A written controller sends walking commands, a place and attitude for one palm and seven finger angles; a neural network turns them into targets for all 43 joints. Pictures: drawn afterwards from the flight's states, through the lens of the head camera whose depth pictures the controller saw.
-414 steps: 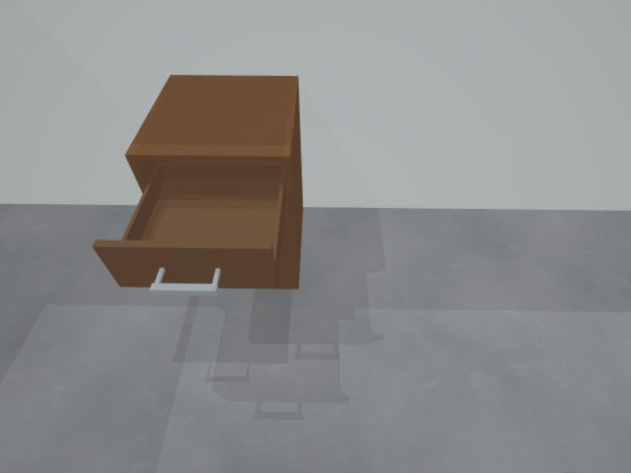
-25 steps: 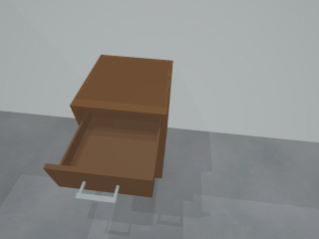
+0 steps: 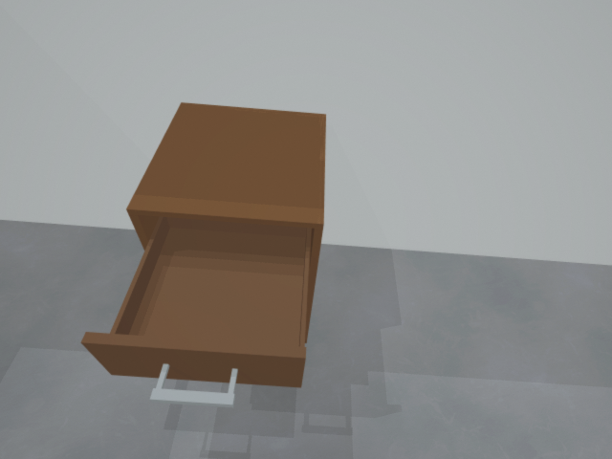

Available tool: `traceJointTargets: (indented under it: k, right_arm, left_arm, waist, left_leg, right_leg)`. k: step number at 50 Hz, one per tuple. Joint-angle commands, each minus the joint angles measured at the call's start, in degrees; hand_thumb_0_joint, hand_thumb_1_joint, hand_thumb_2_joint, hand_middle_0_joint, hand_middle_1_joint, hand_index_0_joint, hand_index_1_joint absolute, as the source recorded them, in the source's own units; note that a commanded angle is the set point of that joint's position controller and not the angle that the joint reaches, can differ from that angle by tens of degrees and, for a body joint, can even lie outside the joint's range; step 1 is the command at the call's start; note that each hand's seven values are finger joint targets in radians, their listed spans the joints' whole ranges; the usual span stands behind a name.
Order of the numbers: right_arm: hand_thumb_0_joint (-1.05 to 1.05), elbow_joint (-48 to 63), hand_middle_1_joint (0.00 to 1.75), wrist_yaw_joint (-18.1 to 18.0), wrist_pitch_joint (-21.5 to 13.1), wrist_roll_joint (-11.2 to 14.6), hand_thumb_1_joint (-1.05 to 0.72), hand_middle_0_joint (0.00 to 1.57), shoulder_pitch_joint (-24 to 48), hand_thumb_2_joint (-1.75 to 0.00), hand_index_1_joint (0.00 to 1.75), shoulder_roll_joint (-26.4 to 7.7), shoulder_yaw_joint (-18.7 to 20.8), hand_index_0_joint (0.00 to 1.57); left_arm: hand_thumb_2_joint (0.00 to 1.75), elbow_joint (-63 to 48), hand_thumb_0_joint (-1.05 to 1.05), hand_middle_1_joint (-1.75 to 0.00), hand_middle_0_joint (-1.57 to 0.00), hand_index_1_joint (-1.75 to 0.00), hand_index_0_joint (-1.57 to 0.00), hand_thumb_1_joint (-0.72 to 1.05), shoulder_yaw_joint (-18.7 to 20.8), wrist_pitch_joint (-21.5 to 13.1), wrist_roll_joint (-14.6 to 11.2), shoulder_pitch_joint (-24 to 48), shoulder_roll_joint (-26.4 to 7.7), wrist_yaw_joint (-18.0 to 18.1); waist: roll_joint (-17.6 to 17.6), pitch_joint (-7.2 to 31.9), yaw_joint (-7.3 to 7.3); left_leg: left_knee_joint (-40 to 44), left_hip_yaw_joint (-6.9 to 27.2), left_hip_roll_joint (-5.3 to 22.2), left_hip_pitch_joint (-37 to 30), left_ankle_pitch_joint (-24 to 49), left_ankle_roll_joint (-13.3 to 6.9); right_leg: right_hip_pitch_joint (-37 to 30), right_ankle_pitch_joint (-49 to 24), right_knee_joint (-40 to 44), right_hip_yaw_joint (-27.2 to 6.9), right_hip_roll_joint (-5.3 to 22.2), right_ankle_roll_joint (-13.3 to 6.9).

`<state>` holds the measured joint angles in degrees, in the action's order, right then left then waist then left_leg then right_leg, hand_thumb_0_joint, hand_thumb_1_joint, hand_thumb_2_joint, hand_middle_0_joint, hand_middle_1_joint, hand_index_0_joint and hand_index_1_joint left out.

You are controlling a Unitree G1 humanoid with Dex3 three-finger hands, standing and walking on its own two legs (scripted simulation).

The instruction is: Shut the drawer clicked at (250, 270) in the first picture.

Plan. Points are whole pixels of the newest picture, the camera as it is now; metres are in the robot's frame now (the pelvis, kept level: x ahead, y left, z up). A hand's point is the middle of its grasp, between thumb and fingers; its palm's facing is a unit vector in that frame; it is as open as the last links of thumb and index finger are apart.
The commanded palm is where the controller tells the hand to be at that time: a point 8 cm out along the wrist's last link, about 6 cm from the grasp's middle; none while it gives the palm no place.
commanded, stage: come to a stop and stand still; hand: left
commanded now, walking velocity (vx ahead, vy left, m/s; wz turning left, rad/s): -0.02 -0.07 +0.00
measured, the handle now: (196, 385) +0.28 +0.20 -0.24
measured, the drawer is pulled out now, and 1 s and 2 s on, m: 0.30 0.30 0.30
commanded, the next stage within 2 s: look again from close up in 1.22 s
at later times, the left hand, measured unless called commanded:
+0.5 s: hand out of the picture +0.00 +0.12 -0.17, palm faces +0.02 -0.97 -0.26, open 7.3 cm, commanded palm none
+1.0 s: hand out of the picture -0.05 +0.02 -0.17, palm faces +0.06 -0.98 -0.19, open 7.4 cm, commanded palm none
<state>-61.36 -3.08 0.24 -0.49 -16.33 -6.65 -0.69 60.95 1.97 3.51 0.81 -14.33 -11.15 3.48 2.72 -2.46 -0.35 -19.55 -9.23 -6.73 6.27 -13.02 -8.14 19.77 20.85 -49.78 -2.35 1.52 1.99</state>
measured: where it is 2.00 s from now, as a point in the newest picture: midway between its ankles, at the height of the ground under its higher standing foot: outside the picture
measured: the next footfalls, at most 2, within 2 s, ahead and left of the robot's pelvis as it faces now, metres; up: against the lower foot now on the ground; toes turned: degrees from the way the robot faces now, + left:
right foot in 0.36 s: +0.01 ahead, -0.09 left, +0.00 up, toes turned -1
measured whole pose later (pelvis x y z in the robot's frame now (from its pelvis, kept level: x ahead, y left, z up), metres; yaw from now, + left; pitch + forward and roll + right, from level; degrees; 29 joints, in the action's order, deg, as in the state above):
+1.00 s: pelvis -0.01 -0.14 +0.00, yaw +3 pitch -2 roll +1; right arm -66.8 -1.8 0.4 -0.5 -20.4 -8.1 -1.7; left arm 64.4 -2.1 -1.7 0.2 -21.6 -6.0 3.0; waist -0.8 -0.8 -1.1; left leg -25.4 -3.3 3.2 9.9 -13.8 1.0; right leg 4.1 16.2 -21.5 4.0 -6.8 -8.0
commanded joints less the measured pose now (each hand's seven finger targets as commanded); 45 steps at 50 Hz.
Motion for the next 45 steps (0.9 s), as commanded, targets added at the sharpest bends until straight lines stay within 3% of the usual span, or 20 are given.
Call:
traceJointTargets:
  k: [1,5,7,8,9,10,11,12,14,16,18,20,21,23,24,25,27,32,38,45]
  right_arm:
    - [0.00,-0.27,0.30,-0.93,-1.00,0.21,-0.90,0.20,-4.85,-0.90,0.30,-7.40,1.76,0.20]
    - [0.00,-1.27,0.30,-0.74,-0.91,0.11,-0.90,0.20,-5.27,-0.90,0.30,-6.93,2.01,0.20]
    - [0.00,-1.88,0.30,-0.54,-0.87,0.00,-0.90,0.20,-5.81,-0.90,0.30,-6.89,2.09,0.20]
    - [0.00,1.11,0.30,0.95,-1.53,-0.25,-0.90,0.20,-5.87,-0.90,0.30,-12.82,2.23,0.20]
    - [0.00,2.92,0.30,1.41,-1.72,-0.66,-0.90,0.20,-4.21,-0.90,0.30,-9.23,1.35,0.20]
    - [0.00,3.33,0.30,1.33,-2.12,-0.90,-0.90,0.20,-4.14,-0.90,0.30,-8.43,1.57,0.20]
    - [0.00,3.13,0.30,1.27,-2.37,-1.00,-0.90,0.20,-4.58,-0.90,0.30,-7.80,0.89,0.20]
    - [0.00,2.98,0.30,1.11,-2.33,-1.04,-0.90,0.20,-5.72,-0.90,0.30,-7.39,0.87,0.20]
    - [0.00,2.64,0.30,0.86,-2.38,-0.74,-0.90,0.20,-7.93,-0.90,0.30,-7.30,0.92,0.20]
    - [0.00,2.57,0.30,0.71,-2.30,-0.37,-0.90,0.20,-7.91,-0.90,0.30,-7.17,0.84,0.20]
    - [0.00,2.80,0.30,0.56,-2.02,0.17,-0.90,0.20,-7.33,-0.90,0.30,-6.96,0.68,0.20]
    - [0.00,2.66,0.30,0.81,-2.06,0.01,-0.90,0.20,-7.98,-0.90,0.30,-6.08,0.26,0.20]
    - [0.00,1.98,0.30,1.13,-1.82,-0.21,-0.90,0.20,-7.97,-0.90,0.30,-5.78,0.40,0.20]
    - [0.00,1.50,0.30,1.19,-1.86,-0.28,-0.90,0.20,-7.76,-0.90,0.30,-7.15,0.34,0.20]
    - [0.00,1.07,0.30,1.20,-1.88,-0.17,-0.90,0.20,-7.46,-0.90,0.30,-7.40,0.39,0.20]
    - [0.00,0.73,0.30,1.30,-1.84,-0.14,-0.90,0.20,-6.88,-0.90,0.30,-7.53,0.28,0.20]
    - [0.00,0.13,0.30,1.60,-1.54,-0.18,-0.90,0.20,-6.09,-0.90,0.30,-6.81,-0.04,0.20]
    - [0.00,-0.96,0.30,1.88,-1.05,-0.17,-0.90,0.20,-5.50,-0.90,0.30,-6.16,-0.22,0.20]
    - [0.00,-2.43,0.30,1.61,-1.01,-0.04,-0.90,0.20,-6.12,-0.90,0.30,-5.90,-0.37,0.20]
    - [0.00,-4.01,0.30,1.05,-0.77,0.20,-0.90,0.20,-7.10,-0.90,0.30,-4.92,-0.51,0.20]
  left_arm:
    - [0.90,-0.97,0.00,-0.30,-0.20,-0.30,-0.20,0.90,0.65,-0.18,0.26,-3.47,-2.67,-0.17]
    - [0.90,-1.03,0.00,-0.30,-0.20,-0.30,-0.20,0.90,0.49,-0.27,0.39,-2.84,-1.71,-0.33]
    - [0.90,-1.16,0.00,-0.30,-0.20,-0.30,-0.20,0.90,0.13,-0.59,0.43,-1.94,-1.47,-0.44]
    - [0.90,1.18,0.00,-0.30,-0.20,-0.30,-0.20,0.90,-0.88,-2.17,0.60,-3.77,-3.13,0.66]
    - [0.90,-1.66,0.00,-0.30,-0.20,-0.30,-0.20,0.90,-1.08,-2.04,-0.13,-5.38,-1.92,0.68]
    - [0.90,-1.95,0.00,-0.30,-0.20,-0.30,-0.20,0.90,-0.97,-1.77,0.28,-5.65,-1.46,0.30]
    - [0.90,-1.88,0.00,-0.30,-0.20,-0.30,-0.20,0.90,-1.20,-2.39,0.38,-5.28,-1.56,-0.23]
    - [0.90,-1.83,0.00,-0.30,-0.20,-0.30,-0.20,0.90,-1.17,-2.82,0.36,-5.50,-1.50,-0.43]
    - [0.90,-1.92,0.00,-0.30,-0.20,-0.30,-0.20,0.90,-1.59,-3.49,-0.13,-5.15,-0.45,-0.29]
    - [0.90,-1.58,0.00,-0.30,-0.20,-0.30,-0.20,0.90,-1.88,-4.19,-0.41,-5.57,0.01,-0.07]
    - [0.90,-1.20,0.00,-0.30,-0.20,-0.30,-0.20,0.90,-2.12,-4.81,-0.42,-7.45,-0.82,0.31]
    - [0.90,-1.65,0.00,-0.30,-0.20,-0.30,-0.20,0.90,-2.81,-5.07,-0.44,-5.46,-1.74,-0.01]
    - [0.90,-1.96,0.00,-0.30,-0.20,-0.30,-0.20,0.90,-2.79,-5.25,-0.19,-5.00,-1.57,-0.10]
    - [0.90,-1.48,0.00,-0.30,-0.20,-0.30,-0.20,0.90,-3.06,-5.76,-0.29,-6.08,-1.23,-0.06]
    - [0.90,-1.55,0.00,-0.30,-0.20,-0.30,-0.20,0.90,-3.19,-5.71,-0.31,-5.97,-1.23,-0.12]
    - [0.90,-1.64,0.00,-0.30,-0.20,-0.30,-0.20,0.90,-3.27,-5.66,-0.34,-6.03,-1.26,-0.20]
    - [0.90,-1.68,0.00,-0.30,-0.20,-0.30,-0.20,0.90,-3.24,-5.55,-0.31,-5.99,-1.96,-0.43]
    - [0.90,-0.90,0.00,-0.30,-0.20,-0.30,-0.20,0.90,-3.17,-5.86,-0.21,-7.55,-2.77,-0.66]
    - [0.90,0.16,0.00,-0.30,-0.20,-0.30,-0.20,0.90,-3.06,-6.30,-0.37,-8.49,-2.72,-0.57]
    - [0.90,1.69,0.00,-0.30,-0.20,-0.30,-0.20,0.90,-2.60,-6.40,-0.53,-10.60,-2.37,-0.14]
  waist:
    - [-5.91,-3.13,-0.25]
    - [-6.86,-2.06,-0.60]
    - [-6.62,-1.63,-0.89]
    - [-4.24,-0.49,-1.78]
    - [-6.30,4.20,1.86]
    - [-11.56,3.37,1.29]
    - [-14.62,4.36,1.09]
    - [-14.11,5.45,0.57]
    - [-9.48,6.39,-0.04]
    - [-8.29,4.45,0.13]
    - [-2.64,1.95,-0.02]
    - [-2.80,-0.32,-1.65]
    - [-1.55,-0.96,-1.82]
    - [6.39,1.17,-1.72]
    - [6.89,0.04,-1.73]
    - [6.01,-1.19,-1.62]
    - [-0.31,-4.62,-1.31]
    - [-2.32,-6.89,-0.95]
    - [-1.63,-3.83,-1.00]
    - [0.22,-2.88,-0.71]
  left_leg:
    - [7.73,16.31,20.30,-0.33,21.68,8.04]
    - [7.70,15.60,19.24,-1.29,16.94,7.19]
    - [6.85,15.83,19.87,-2.08,17.33,5.37]
    - [-1.46,18.72,21.69,-1.37,51.17,3.59]
    - [1.11,17.45,21.31,3.13,28.94,3.64]
    - [3.18,17.43,18.95,2.14,23.62,4.99]
    - [2.07,16.90,17.96,1.77,23.16,5.01]
    - [0.46,16.64,17.42,-0.46,26.98,4.79]
    - [-2.53,15.28,17.85,-4.49,38.36,4.46]
    - [-4.91,14.47,17.01,-3.66,42.35,5.59]
    - [-6.46,13.59,14.24,0.84,29.79,7.23]
    - [-3.14,12.62,12.28,3.28,11.66,7.42]
    - [-3.70,13.06,12.06,3.53,12.05,6.55]
    - [-4.75,11.96,12.75,1.32,11.68,5.41]
    - [-3.79,11.96,12.59,1.56,8.53,5.33]
    - [-2.97,11.90,12.46,1.80,5.99,5.36]
    - [-1.64,11.42,11.94,3.09,1.95,5.68]
    - [-1.81,10.49,11.30,3.44,-1.45,6.22]
    - [-3.02,9.41,11.12,2.34,0.37,6.95]
    - [-4.81,7.92,10.62,4.36,0.78,7.64]
  right_leg:
    - [4.48,-0.26,0.80,-1.45,1.24,-0.17]
    - [3.32,-0.31,4.73,-0.09,1.58,-0.42]
    - [2.57,1.01,8.19,0.69,2.04,-0.69]
    - [4.14,2.25,2.33,3.15,2.20,-0.04]
    - [-2.37,8.48,3.00,2.43,1.57,-2.01]
    - [-0.63,7.04,3.21,3.27,0.13,-2.69]
    - [-0.83,6.69,3.31,3.56,0.01,-3.44]
    - [-0.25,6.35,4.72,3.40,-0.38,-3.44]
    - [-0.88,4.94,11.03,3.88,-0.33,-3.38]
    - [-3.96,-2.79,19.30,3.27,-0.17,-4.05]
    - [-6.47,-14.82,24.13,-2.46,2.39,-6.43]
    - [-5.52,-17.91,25.06,-4.71,5.47,-7.09]
    - [-5.59,-20.14,24.62,-4.36,4.82,-6.57]
    - [-7.13,-24.40,25.04,-4.39,4.63,-6.18]
    - [-6.85,-22.31,26.16,-4.53,4.83,-6.00]
    - [-6.10,-19.90,27.16,-4.84,4.91,-5.93]
    - [-3.91,-13.79,28.86,-5.64,4.60,-6.29]
    - [-1.85,-6.92,33.11,-7.18,4.99,-6.72]
    - [-5.39,-13.95,34.33,-7.43,5.60,-5.94]
    - [-10.62,-26.53,35.19,-7.77,6.54,-2.83]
